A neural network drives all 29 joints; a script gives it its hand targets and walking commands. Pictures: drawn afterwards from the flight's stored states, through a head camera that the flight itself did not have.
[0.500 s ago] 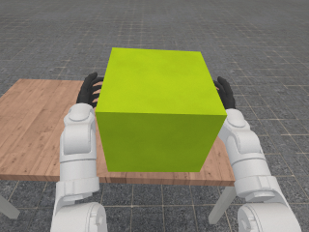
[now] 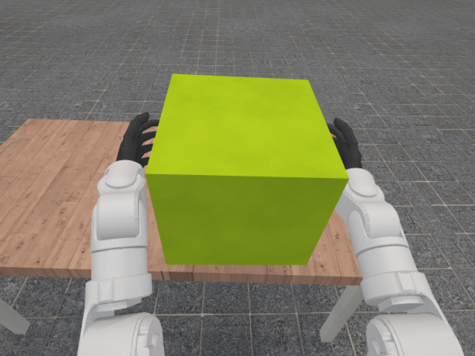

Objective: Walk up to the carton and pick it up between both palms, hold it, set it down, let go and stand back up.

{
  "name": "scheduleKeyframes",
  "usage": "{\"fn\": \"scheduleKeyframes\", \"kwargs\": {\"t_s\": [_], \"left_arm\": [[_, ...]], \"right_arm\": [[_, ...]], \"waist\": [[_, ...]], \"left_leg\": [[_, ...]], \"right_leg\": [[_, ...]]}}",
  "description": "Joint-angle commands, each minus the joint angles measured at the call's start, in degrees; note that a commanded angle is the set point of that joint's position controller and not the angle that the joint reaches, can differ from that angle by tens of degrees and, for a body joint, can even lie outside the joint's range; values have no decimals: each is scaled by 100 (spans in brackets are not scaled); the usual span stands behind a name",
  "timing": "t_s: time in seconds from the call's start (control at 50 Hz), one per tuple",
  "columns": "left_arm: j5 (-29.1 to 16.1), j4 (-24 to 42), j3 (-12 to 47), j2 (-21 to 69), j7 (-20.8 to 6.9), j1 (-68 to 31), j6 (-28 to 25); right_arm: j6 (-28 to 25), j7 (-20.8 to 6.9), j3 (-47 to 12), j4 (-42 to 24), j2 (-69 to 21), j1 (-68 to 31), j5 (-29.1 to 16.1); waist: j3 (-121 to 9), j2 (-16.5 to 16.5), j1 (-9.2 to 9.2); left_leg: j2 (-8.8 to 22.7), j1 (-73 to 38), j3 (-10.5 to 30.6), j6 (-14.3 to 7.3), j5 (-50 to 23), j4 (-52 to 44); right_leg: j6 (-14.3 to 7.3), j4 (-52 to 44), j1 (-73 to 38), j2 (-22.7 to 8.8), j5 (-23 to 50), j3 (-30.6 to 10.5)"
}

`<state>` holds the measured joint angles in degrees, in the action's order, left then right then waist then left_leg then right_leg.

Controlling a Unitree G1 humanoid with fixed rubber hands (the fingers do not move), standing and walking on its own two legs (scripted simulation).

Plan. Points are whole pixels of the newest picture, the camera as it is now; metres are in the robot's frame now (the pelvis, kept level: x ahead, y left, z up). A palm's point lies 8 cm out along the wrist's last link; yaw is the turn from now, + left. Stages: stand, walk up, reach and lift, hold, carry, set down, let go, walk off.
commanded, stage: hold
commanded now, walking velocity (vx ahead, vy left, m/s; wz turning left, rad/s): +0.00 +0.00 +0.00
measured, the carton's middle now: (239, 169) +0.40 +0.00 +0.13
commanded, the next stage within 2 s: none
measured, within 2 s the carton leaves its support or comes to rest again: neither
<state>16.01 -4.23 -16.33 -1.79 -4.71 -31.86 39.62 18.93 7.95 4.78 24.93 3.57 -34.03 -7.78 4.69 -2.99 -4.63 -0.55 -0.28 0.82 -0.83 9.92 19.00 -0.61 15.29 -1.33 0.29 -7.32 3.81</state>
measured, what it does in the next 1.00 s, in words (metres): stands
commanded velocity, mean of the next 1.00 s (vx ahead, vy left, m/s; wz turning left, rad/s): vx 0.00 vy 0.00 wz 0.00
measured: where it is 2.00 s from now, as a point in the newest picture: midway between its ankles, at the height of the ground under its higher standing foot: outside the picture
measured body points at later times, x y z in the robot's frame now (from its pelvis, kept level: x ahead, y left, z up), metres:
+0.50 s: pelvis +0.00 +0.00 +0.00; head -0.04 +0.02 +0.45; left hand +0.37 +0.17 +0.19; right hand +0.37 -0.17 +0.17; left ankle +0.02 +0.11 -0.75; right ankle +0.03 -0.11 -0.75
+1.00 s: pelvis +0.00 +0.00 +0.00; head -0.04 +0.03 +0.45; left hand +0.37 +0.17 +0.19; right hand +0.37 -0.17 +0.17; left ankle +0.02 +0.11 -0.75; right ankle +0.03 -0.11 -0.75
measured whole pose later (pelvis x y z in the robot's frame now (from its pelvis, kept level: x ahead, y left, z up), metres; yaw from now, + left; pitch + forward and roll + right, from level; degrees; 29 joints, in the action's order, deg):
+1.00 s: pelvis +0.00 +0.00 +0.00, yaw +0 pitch -9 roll -1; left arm 16.3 -5.4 -16.3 -1.9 -4.4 -32.9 39.7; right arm 18.4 7.7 6.0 26.3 3.1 -34.8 -7.4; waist 4.2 -3.2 -4.5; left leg -0.6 0.1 0.6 -0.9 9.6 19.0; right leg -0.6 15.6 -0.9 0.2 -7.3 3.7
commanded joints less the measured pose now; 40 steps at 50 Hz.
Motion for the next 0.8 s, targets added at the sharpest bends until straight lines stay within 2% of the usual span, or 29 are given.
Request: {"fn": "scheduleKeyframes", "kwargs": {"t_s": [0.0,0.04,0.08,0.12,0.16,0.22,0.24,0.26,0.28,0.32,0.36,0.38,0.42,0.5,0.56,0.58,0.6,0.68,0.72,0.78], "left_arm": [[-838,752,2607,2834,-678,-3037,-266],[-814,788,2555,2742,-653,-3201,-306],[-848,836,2612,2773,-641,-3206,-281],[-769,650,2577,2761,-648,-3169,-227],[-748,522,2554,2793,-670,-3103,-202],[-774,623,2548,2820,-659,-3041,-209],[-723,450,2444,2775,-673,-3000,-206],[-782,679,2491,2787,-677,-3166,-244],[-803,643,2504,2783,-677,-3136,-248],[-799,616,2521,2790,-678,-3226,-269],[-772,562,2506,2804,-650,-3207,-253],[-783,599,2494,2791,-654,-3179,-247],[-766,568,2478,2780,-673,-3110,-248],[-712,386,2381,2753,-693,-3147,-224],[-733,553,2457,2784,-675,-3310,-246],[-734,409,2407,2840,-676,-3231,-236],[-804,543,2526,2872,-659,-3233,-261],[-764,471,2425,2770,-683,-3148,-279],[-727,340,2358,2723,-708,-3121,-262],[-768,520,2456,2806,-704,-3270,-287]], "right_arm": [[-425,-628,-2261,-1781,-2720,-3881,-541],[-422,-649,-2297,-1717,-2711,-3941,-538],[-404,-647,-2246,-1696,-2671,-3908,-555],[-375,-680,-2111,-1479,-2612,-3865,-472],[-391,-690,-2044,-1447,-2615,-3867,-408],[-408,-688,-2130,-1590,-2668,-3972,-484],[-389,-692,-2149,-1503,-2616,-3934,-456],[-422,-695,-2172,-1626,-2684,-3982,-460],[-427,-673,-2201,-1688,-2742,-3997,-473],[-408,-669,-2135,-1577,-2690,-3949,-467],[-423,-696,-2113,-1569,-2641,-4056,-460],[-411,-700,-2132,-1539,-2686,-3983,-463],[-399,-691,-2112,-1497,-2677,-3864,-422],[-393,-685,-2080,-1446,-2670,-4003,-418],[-407,-709,-2143,-1469,-2730,-4104,-437],[-442,-695,-2104,-1577,-2730,-4197,-448],[-428,-690,-2085,-1556,-2708,-4088,-422],[-409,-664,-2190,-1509,-2769,-3974,-431],[-379,-641,-2116,-1436,-2745,-3956,-394],[-422,-669,-2116,-1505,-2742,-4008,-416]], "waist": [[-2468,454,-64],[-2382,454,-7],[-2398,501,-52],[-2164,604,-99],[-2086,509,-84],[-2257,474,-31],[-2110,396,-30],[-2363,375,-28],[-2386,308,-36],[-2320,385,-64],[-2316,490,-12],[-2348,468,11],[-2314,416,-65],[-2157,392,-25],[-2242,413,39],[-2320,404,31],[-2384,378,-62],[-2369,266,11],[-2133,266,-61],[-2313,420,-45]], "left_leg": [[-172,-213,-231,294,-1719,-173],[-156,-182,-220,286,-1649,-160],[-144,-243,-208,329,-1760,-138],[-140,-175,-186,319,-1455,-231],[-137,-115,-212,297,-1271,-293],[-148,-223,-219,303,-1635,-214],[-132,-148,-216,304,-1563,-222],[-163,-164,-229,279,-1560,-207],[-166,-164,-242,257,-1524,-201],[-168,-151,-237,269,-1470,-212],[-139,-182,-224,287,-1475,-219],[-140,-148,-228,266,-1460,-248],[-148,-121,-225,264,-1402,-251],[-168,-42,-263,247,-1250,-294],[-176,-40,-254,245,-1270,-278],[-167,-32,-242,229,-1250,-275],[-184,-96,-224,249,-1327,-257],[-209,-45,-275,197,-1335,-272],[-204,-36,-266,217,-1239,-282],[-182,-81,-254,242,-1253,-275]], "right_leg": [[157,-52,-757,210,953,53],[147,-48,-648,210,770,61],[139,-39,-617,219,787,63],[116,-116,-468,213,505,57],[107,-127,-484,201,383,60],[124,-85,-599,227,709,64],[121,-104,-602,240,616,68],[130,-64,-664,195,739,74],[147,-62,-663,200,812,68],[163,-86,-644,197,728,42],[139,-82,-541,212,582,77],[118,-105,-591,191,642,46],[128,-86,-630,191,691,45],[151,-108,-622,177,561,43],[154,-75,-661,168,590,40],[146,-98,-666,180,569,41],[158,-83,-651,195,664,46],[203,-88,-796,169,857,30],[201,-99,-664,153,781,30],[155,-83,-651,173,629,53]]}}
